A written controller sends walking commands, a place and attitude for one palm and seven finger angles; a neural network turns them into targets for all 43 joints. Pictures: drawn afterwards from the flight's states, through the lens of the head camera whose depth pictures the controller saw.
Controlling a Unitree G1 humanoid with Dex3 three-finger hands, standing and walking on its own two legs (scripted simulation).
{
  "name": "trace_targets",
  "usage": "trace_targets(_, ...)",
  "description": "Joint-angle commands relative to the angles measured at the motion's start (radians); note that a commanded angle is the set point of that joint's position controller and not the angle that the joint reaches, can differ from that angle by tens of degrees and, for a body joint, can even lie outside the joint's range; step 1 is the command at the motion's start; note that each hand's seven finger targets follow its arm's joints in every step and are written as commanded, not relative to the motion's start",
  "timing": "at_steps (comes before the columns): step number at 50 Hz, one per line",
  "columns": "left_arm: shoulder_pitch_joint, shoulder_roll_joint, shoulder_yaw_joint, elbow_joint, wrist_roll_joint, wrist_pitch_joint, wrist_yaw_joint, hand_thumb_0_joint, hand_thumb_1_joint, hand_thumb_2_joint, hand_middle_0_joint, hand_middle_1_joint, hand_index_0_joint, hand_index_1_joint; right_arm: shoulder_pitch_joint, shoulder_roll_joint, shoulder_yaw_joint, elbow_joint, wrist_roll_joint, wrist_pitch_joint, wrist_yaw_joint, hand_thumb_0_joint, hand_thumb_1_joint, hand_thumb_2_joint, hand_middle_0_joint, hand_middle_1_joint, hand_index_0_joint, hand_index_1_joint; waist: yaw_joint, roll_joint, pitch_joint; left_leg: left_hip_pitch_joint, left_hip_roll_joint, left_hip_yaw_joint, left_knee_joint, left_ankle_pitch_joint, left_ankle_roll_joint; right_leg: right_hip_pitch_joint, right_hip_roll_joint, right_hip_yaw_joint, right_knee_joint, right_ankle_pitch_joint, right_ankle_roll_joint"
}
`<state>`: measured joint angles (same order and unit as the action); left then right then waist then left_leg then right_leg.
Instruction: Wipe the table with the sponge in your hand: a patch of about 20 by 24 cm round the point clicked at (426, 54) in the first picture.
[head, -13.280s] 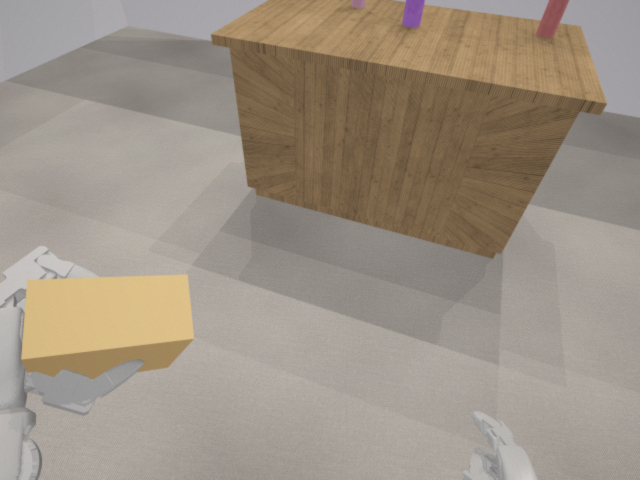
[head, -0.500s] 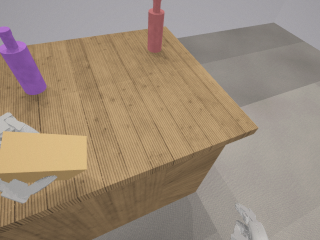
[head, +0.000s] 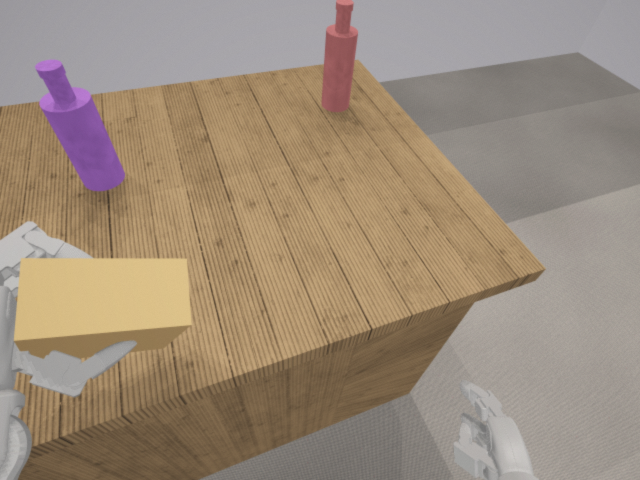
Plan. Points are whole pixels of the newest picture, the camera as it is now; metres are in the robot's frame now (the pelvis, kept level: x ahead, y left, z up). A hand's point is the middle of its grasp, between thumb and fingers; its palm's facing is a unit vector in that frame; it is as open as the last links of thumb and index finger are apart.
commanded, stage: look again from close up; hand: left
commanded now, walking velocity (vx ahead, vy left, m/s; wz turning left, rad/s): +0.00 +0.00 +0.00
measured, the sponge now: (130, 310) +0.23 +0.22 +0.14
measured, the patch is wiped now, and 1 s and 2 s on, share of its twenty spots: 0.00 0.00 0.00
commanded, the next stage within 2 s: come to a stop and stand still in 0.20 s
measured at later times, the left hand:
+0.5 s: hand (54, 279) +0.23 +0.27 +0.18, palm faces +0.46 -0.78 -0.42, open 10.0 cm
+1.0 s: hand (100, 298) +0.23 +0.24 +0.16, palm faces +0.34 -0.87 -0.35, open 10.0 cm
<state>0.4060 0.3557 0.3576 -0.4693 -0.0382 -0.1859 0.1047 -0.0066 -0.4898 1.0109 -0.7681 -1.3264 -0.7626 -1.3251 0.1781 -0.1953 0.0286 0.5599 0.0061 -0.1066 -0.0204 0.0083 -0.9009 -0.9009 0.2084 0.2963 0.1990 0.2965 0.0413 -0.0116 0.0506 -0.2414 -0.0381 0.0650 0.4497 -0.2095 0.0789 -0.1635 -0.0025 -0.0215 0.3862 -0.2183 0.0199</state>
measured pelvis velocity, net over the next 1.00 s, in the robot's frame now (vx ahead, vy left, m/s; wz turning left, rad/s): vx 0.01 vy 0.00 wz -0.01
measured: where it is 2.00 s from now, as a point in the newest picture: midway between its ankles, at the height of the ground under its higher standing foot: outside the picture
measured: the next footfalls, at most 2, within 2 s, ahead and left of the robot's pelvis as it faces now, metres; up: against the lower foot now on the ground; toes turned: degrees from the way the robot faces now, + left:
none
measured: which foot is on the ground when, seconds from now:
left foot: down 0.00-1.00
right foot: down 0.00-1.00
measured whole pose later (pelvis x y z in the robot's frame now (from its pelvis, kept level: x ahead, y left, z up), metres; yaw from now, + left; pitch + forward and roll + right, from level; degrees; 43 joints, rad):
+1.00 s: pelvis +0.01 +0.00 +0.00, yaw -1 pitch +0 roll -2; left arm 0.41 0.35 0.33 -0.47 -0.03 -0.22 0.09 -0.01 -0.49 1.01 -0.77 -1.33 -0.76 -1.33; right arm 0.18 -0.19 0.03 0.57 0.01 -0.13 -0.01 0.01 -0.90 -0.90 0.21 0.30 0.20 0.30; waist 0.02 -0.02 0.03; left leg -0.25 -0.03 0.07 0.48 -0.24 0.08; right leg -0.17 0.01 -0.01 0.40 -0.24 0.02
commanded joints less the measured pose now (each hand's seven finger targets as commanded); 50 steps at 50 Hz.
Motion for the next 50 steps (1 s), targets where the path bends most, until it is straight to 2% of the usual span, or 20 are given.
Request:
trace_targets(1, -0.096, 0.182, 0.100, -0.220, 0.001, -0.056, 0.031, 0.000, 0.100, 1.300, -1.200, -1.600, -1.200, -1.600, -0.096, -0.128, -0.059, -0.149, 0.011, -0.058, -0.025, 0.000, -0.900, -0.900, 0.200, 0.300, 0.200, 0.300, -0.023, 0.096, -0.170, 0.079, 0.133, -0.130, -0.127, 0.061, -0.091, 0.023, -0.033, 0.038, -0.031, 0.116, -0.040)
trace_targets(2, -0.079, 0.139, 0.066, -0.184, -0.004, -0.057, 0.027, 0.000, 0.100, 1.300, -1.200, -1.600, -1.200, -1.600, -0.082, -0.127, -0.055, -0.146, 0.005, -0.052, -0.025, 0.000, -0.900, -0.900, 0.200, 0.300, 0.200, 0.300, -0.024, 0.062, -0.147, 0.047, 0.127, -0.137, -0.133, 0.026, -0.080, 0.028, -0.031, 0.035, -0.045, 0.104, -0.040)
trace_targets(6, -0.091, 0.203, 0.124, -0.213, 0.000, -0.062, 0.037, 0.000, 0.100, 1.300, -1.200, -1.600, -1.200, -1.600, -0.098, -0.131, -0.063, -0.147, 0.012, -0.057, -0.032, 0.000, -0.900, -0.900, 0.200, 0.300, 0.200, 0.300, -0.023, 0.076, -0.156, 0.056, 0.117, -0.131, -0.118, 0.007, -0.070, 0.024, -0.045, 0.060, -0.056, 0.106, -0.045)
trace_targets(7, -0.073, 0.158, 0.086, -0.199, -0.007, -0.066, 0.031, 0.000, 0.100, 1.300, -1.200, -1.600, -1.200, -1.600, -0.085, -0.130, -0.059, -0.145, 0.005, -0.053, -0.031, 0.000, -0.900, -0.900, 0.200, 0.300, 0.200, 0.300, -0.024, 0.070, -0.158, 0.046, 0.114, -0.135, -0.120, 0.021, -0.066, 0.037, -0.042, 0.048, -0.056, 0.112, -0.045)
trace_targets(16, -0.014, 0.187, 0.112, -0.189, -0.011, -0.057, 0.032, 0.000, 0.100, 1.300, -1.200, -1.600, -1.200, -1.600, -0.089, -0.133, -0.064, -0.141, 0.015, -0.057, -0.033, 0.000, -0.900, -0.900, 0.200, 0.300, 0.200, 0.300, -0.024, 0.068, -0.152, 0.062, 0.116, -0.129, -0.108, 0.065, -0.066, 0.016, -0.049, 0.058, -0.062, 0.130, -0.043)
trace_targets(17, -0.007, 0.150, 0.078, -0.172, -0.016, -0.058, 0.026, 0.000, 0.100, 1.300, -1.200, -1.600, -1.200, -1.600, -0.076, -0.137, -0.063, -0.139, 0.009, -0.053, -0.031, 0.000, -0.900, -0.900, 0.200, 0.300, 0.200, 0.300, -0.025, 0.057, -0.143, 0.048, 0.114, -0.127, -0.109, 0.054, -0.058, 0.018, -0.045, 0.055, -0.068, 0.122, -0.042)
trace_targets(18, -1.059, 1.001, 0.682, -0.457, 0.142, -0.169, 0.023, 0.000, 0.100, 1.300, -1.200, -1.600, -1.200, -1.600, 0.033, -0.177, -0.066, -0.140, -0.045, -0.089, -0.020, 0.000, -0.900, -0.900, 0.200, 0.300, 0.200, 0.300, -0.006, -0.110, 0.033, -0.121, 0.146, -0.093, 0.041, 0.094, -0.035, -0.142, -0.102, 0.103, -0.142, 0.180, 0.013)
trace_targets(19, -0.469, 0.354, 0.271, 0.164, 0.039, -0.122, -0.023, 0.000, 0.100, 1.300, -1.200, -1.600, -1.200, -1.600, -0.059, -0.043, -0.016, -0.071, -0.005, -0.082, -0.023, 0.000, -0.900, -0.900, 0.200, 0.300, 0.200, 0.300, -0.026, -0.073, -0.173, 0.066, 0.074, -0.114, -0.001, 0.197, -0.035, -0.125, -0.117, 0.126, -0.049, 0.148, -0.076)
trace_targets(20, -0.180, 0.294, 0.231, 0.098, 0.007, -0.126, -0.020, 0.000, 0.100, 1.300, -1.200, -1.600, -1.200, -1.600, -0.027, -0.119, -0.077, -0.115, -0.007, -0.095, -0.022, 0.000, -0.900, -0.900, 0.200, 0.300, 0.200, 0.300, 0.019, -0.017, -0.145, 0.075, 0.099, -0.107, 0.003, 0.192, -0.060, -0.058, -0.095, 0.180, -0.083, 0.218, -0.064)
trace_targets(21, -0.061, 0.117, 0.097, 0.160, -0.023, -0.099, -0.020, 0.000, 0.100, 1.300, -1.200, -1.600, -1.200, -1.600, -0.027, -0.132, -0.088, -0.116, 0.022, -0.094, -0.004, 0.000, -0.900, -0.900, 0.200, 0.300, 0.200, 0.300, -0.001, 0.131, -0.217, 0.131, 0.096, -0.076, -0.016, 0.185, -0.059, -0.004, -0.093, 0.140, -0.019, 0.193, -0.076)
trace_targets(23, -0.073, 0.136, 0.066, -0.067, -0.027, -0.114, -0.026, 0.000, 0.100, 1.300, -1.200, -1.600, -1.200, -1.600, -0.023, -0.144, -0.089, -0.133, 0.021, -0.090, 0.016, 0.000, -0.900, -0.900, 0.200, 0.300, 0.200, 0.300, -0.005, 0.174, -0.237, 0.104, 0.122, -0.107, -0.048, 0.154, -0.046, 0.010, -0.075, 0.100, 0.016, 0.126, -0.049)
trace_targets(26, 0.009, 0.105, 0.015, -0.181, -0.026, -0.108, -0.018, 0.000, 0.100, 1.300, -1.200, -1.600, -1.200, -1.600, -0.081, -0.124, -0.066, -0.154, 0.029, -0.100, 0.033, 0.000, -0.900, -0.900, 0.200, 0.300, 0.200, 0.300, 0.000, 0.086, -0.188, 0.043, 0.141, -0.123, -0.100, 0.001, -0.035, 0.007, -0.042, 0.064, 0.025, 0.043, -0.035)
trace_targets(30, -0.052, 0.227, 0.140, -0.204, -0.011, -0.108, 0.004, 0.000, 0.100, 1.300, -1.200, -1.600, -1.200, -1.600, -0.074, -0.134, -0.067, -0.163, 0.013, -0.099, 0.001, 0.000, -0.900, -0.900, 0.200, 0.300, 0.200, 0.300, -0.011, -0.078, -0.115, -0.014, 0.117, -0.132, -0.089, -0.111, -0.043, -0.041, -0.050, 0.089, -0.045, -0.046, -0.038)
trace_targets(31, -0.088, 0.298, 0.208, -0.230, -0.010, -0.110, 0.016, 0.000, 0.100, 1.300, -1.200, -1.600, -1.200, -1.600, -0.089, -0.138, -0.063, -0.154, 0.013, -0.094, -0.008, 0.000, -0.900, -0.900, 0.200, 0.300, 0.200, 0.300, -0.013, -0.057, -0.111, 0.000, 0.113, -0.129, -0.087, -0.104, -0.046, -0.059, -0.048, 0.085, -0.046, -0.057, -0.039)
trace_targets(32, -0.103, 0.249, 0.181, -0.200, -0.014, -0.115, 0.013, 0.000, 0.100, 1.300, -1.200, -1.600, -1.200, -1.600, -0.077, -0.132, -0.062, -0.152, 0.008, -0.091, -0.017, 0.000, -0.900, -0.900, 0.200, 0.300, 0.200, 0.300, -0.022, -0.034, -0.108, -0.012, 0.116, -0.146, -0.097, -0.116, -0.042, -0.055, -0.054, 0.075, -0.036, -0.068, -0.043)
trace_targets(36, -0.184, 0.249, 0.170, -0.224, -0.008, -0.121, 0.015, 0.000, 0.100, 1.300, -1.200, -1.600, -1.200, -1.600, -0.080, -0.125, -0.053, -0.143, 0.010, -0.098, -0.026, 0.000, -0.900, -0.900, 0.200, 0.300, 0.200, 0.300, -0.019, 0.166, -0.130, 0.004, 0.133, -0.149, -0.126, -0.096, -0.037, -0.011, -0.034, 0.063, 0.017, 0.023, -0.044)
trace_targets(42, -0.072, 0.122, 0.054, -0.203, -0.004, -0.102, 0.005, 0.000, 0.100, 1.300, -1.200, -1.600, -1.200, -1.600, -0.047, -0.129, -0.057, -0.123, 0.006, -0.111, -0.003, 0.000, -0.900, -0.900, 0.200, 0.300, 0.200, 0.300, -0.021, 0.076, -0.215, 0.113, 0.119, -0.113, -0.037, 0.227, -0.049, 0.023, -0.032, 0.042, 0.003, 0.221, -0.037)
trace_targets(45, -0.041, 0.138, 0.065, -0.198, -0.002, -0.086, 0.005, 0.000, 0.100, 1.300, -1.200, -1.600, -1.200, -1.600, -0.049, -0.135, -0.065, -0.128, 0.009, -0.095, 0.001, 0.000, -0.900, -0.900, 0.200, 0.300, 0.200, 0.300, -0.023, 0.054, -0.207, 0.105, 0.124, -0.113, -0.032, 0.303, -0.063, 0.028, -0.035, 0.041, 0.009, 0.250, -0.036)
trace_targets(46, -0.025, 0.170, 0.109, -0.180, -0.001, -0.077, 0.013, 0.000, 0.100, 1.300, -1.200, -1.600, -1.200, -1.600, -0.068, -0.134, -0.062, -0.126, 0.012, -0.091, -0.003, 0.000, -0.900, -0.900, 0.200, 0.300, 0.200, 0.300, -0.020, 0.050, -0.212, 0.116, 0.123, -0.108, -0.040, 0.293, -0.069, 0.016, -0.029, 0.037, 0.007, 0.233, -0.033)
trace_targets(50, -0.051, 0.183, 0.119, -0.189, -0.012, -0.077, 0.006, 0.000, 0.100, 1.300, -1.200, -1.600, -1.200, -1.600, -0.063, -0.127, -0.061, -0.143, 0.012, -0.064, -0.014, 0.000, -0.900, -0.900, 0.200, 0.300, 0.200, 0.300, -0.025, 0.049, -0.167, 0.063, 0.127, -0.118, -0.064, 0.242, -0.070, 0.032, -0.035, 0.032, 0.002, 0.203, -0.035)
